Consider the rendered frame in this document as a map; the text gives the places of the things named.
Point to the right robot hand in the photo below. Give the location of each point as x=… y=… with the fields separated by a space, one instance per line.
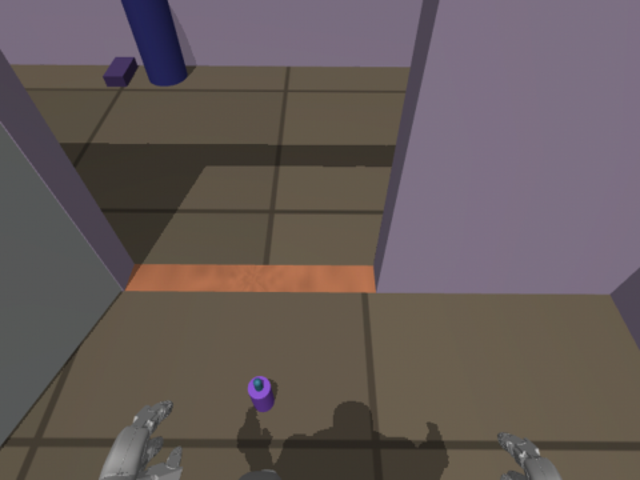
x=527 y=456

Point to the left robot hand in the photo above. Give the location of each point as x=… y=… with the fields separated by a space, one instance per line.
x=132 y=449

